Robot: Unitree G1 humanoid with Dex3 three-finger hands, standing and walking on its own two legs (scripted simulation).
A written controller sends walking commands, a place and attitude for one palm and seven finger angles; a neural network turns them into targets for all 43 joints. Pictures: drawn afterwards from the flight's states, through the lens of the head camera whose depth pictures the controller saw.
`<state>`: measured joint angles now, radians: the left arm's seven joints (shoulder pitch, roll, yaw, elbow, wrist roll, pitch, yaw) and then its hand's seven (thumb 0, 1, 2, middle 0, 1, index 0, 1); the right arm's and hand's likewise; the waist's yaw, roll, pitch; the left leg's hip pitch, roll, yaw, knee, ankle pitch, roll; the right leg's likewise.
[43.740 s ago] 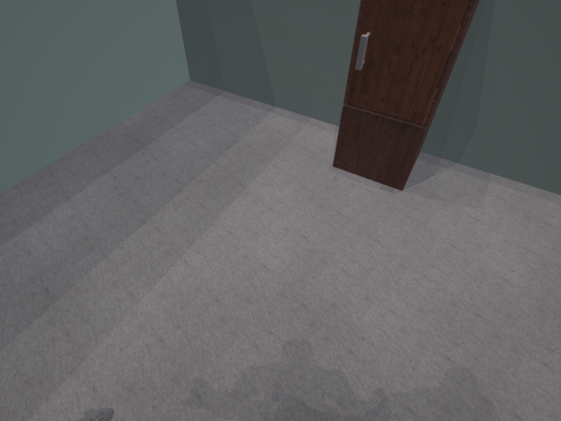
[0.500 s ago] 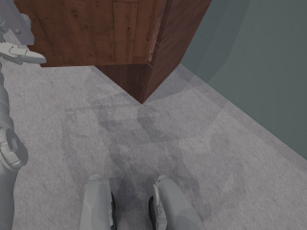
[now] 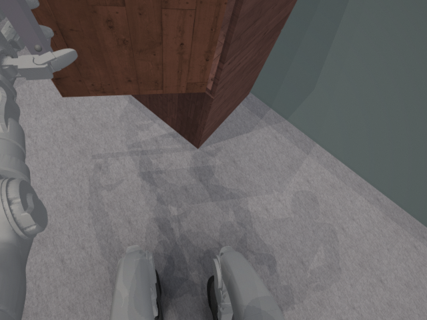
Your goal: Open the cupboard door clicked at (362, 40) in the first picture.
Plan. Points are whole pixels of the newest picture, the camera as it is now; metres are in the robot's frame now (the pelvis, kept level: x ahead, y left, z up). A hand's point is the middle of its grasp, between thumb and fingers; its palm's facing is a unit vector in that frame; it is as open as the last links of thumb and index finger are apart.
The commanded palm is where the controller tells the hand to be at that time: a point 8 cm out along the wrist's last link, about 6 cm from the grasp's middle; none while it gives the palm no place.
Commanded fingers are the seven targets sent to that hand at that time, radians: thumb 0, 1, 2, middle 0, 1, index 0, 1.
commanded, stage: close the thumb around the handle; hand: left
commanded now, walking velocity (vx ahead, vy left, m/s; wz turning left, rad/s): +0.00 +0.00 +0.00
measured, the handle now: (30, 18) +0.61 +0.25 +0.07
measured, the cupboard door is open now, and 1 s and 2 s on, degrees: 47 67 94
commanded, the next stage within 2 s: pull the door open along its arc in 0.34 s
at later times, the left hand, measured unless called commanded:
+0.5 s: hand (43, 47) +0.55 +0.23 +0.07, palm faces +0.09 -1.00 -0.01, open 6.0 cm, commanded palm +0.54 +0.25 +0.06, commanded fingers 0.00 0.90 0.90 -0.40 -1.35 -0.40 -1.35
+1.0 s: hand (68, 104) +0.45 +0.19 +0.07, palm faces +0.17 -0.98 +0.07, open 6.5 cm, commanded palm +0.40 +0.22 +0.06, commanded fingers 0.00 0.90 0.90 -0.40 -1.35 -0.40 -1.35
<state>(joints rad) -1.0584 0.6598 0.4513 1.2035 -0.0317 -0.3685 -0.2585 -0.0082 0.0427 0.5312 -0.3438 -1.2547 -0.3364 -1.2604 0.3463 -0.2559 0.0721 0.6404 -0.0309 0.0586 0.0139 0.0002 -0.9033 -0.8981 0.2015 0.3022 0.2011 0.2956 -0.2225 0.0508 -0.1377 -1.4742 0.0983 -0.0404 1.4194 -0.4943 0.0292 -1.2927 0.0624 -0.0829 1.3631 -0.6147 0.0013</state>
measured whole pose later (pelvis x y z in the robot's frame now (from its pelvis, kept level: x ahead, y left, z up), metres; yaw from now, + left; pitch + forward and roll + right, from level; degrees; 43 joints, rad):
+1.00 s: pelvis +0.02 +0.00 +0.04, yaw +2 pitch +26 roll -4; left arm -0.48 0.24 0.29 0.70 -0.18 -0.41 -0.05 0.02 0.65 0.72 -0.30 -1.30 -0.32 -1.31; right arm 0.32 -0.24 0.00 0.60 0.00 0.07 0.05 0.00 -0.90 -0.90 0.20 0.30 0.20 0.30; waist -0.10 0.04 -0.20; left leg -1.23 0.08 0.01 1.27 -0.50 0.02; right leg -1.08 0.05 -0.04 1.24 -0.61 0.00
